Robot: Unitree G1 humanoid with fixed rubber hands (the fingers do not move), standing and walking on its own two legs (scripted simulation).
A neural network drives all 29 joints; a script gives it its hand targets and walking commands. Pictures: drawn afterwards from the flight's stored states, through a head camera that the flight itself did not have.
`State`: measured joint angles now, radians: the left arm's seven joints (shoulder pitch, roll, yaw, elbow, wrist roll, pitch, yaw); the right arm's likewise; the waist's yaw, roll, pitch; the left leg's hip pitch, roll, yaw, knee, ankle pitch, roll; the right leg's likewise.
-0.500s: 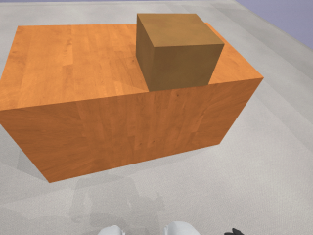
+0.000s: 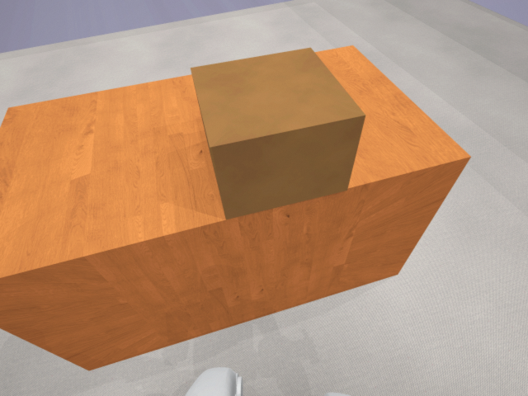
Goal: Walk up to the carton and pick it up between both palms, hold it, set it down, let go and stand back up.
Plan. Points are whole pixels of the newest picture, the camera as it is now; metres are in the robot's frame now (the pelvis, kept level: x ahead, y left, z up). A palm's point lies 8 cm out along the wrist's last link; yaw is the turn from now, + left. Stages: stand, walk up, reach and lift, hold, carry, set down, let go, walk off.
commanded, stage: walk up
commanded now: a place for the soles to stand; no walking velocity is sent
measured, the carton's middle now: (270, 130) +0.65 +0.00 +0.01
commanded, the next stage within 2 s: none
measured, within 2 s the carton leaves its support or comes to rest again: neither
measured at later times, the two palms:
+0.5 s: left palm (129, 329) +0.24 +0.27 -0.12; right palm (403, 346) +0.21 -0.22 -0.11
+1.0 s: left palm (149, 294) +0.30 +0.24 -0.10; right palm (407, 319) +0.26 -0.24 -0.11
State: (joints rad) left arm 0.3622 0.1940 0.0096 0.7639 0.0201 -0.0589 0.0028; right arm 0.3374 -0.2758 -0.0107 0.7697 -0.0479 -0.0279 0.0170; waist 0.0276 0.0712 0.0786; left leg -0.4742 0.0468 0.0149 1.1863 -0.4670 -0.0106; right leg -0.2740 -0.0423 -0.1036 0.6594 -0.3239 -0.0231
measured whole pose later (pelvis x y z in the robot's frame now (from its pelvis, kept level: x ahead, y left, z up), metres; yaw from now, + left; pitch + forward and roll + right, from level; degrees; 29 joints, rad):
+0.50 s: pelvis +0.15 +0.02 +0.00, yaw +1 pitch -4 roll +1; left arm 0.26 0.25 0.01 0.73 0.02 -0.01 0.01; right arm 0.31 -0.19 -0.01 0.76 -0.03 -0.03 -0.02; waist -0.03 -0.07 0.13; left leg -0.32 0.02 0.10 0.66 -0.27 0.03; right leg -0.46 -0.05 -0.01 0.97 -0.46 0.00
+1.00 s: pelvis +0.17 +0.01 +0.01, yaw +1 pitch -2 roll +0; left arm 0.13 0.22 -0.01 0.82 -0.01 0.01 -0.01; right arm 0.22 -0.23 0.02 0.87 0.00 0.00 0.01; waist -0.01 -0.02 0.07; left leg -0.28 0.03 0.04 0.58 -0.26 -0.01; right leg -0.32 -0.02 -0.04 0.59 -0.24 -0.02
